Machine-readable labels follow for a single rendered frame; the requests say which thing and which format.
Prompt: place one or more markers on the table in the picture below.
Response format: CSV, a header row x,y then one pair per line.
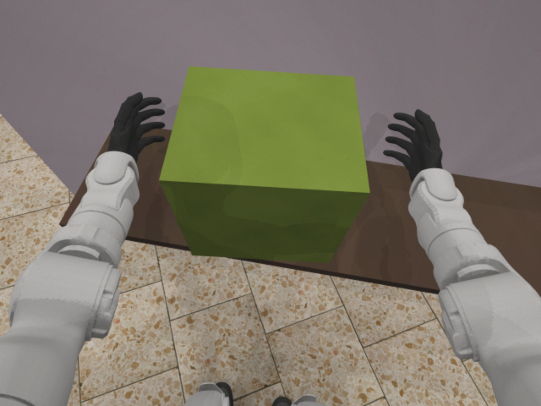
x,y
382,244

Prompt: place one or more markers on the carton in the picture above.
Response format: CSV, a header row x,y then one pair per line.
x,y
265,165

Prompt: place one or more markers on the left robot foot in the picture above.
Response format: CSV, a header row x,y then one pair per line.
x,y
227,390

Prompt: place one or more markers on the robot right hand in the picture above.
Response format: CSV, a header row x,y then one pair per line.
x,y
424,151

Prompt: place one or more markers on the left robot upper arm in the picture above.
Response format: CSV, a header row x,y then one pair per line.
x,y
66,301

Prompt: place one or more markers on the left robot shin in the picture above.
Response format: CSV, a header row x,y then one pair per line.
x,y
209,386

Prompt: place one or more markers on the right robot upper arm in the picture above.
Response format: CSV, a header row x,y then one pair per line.
x,y
496,322

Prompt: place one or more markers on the robot left hand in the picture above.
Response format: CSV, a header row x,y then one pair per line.
x,y
127,130

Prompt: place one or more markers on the left robot forearm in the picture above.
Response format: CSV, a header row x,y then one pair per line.
x,y
100,224

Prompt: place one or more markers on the right robot forearm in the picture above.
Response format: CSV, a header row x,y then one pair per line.
x,y
446,232

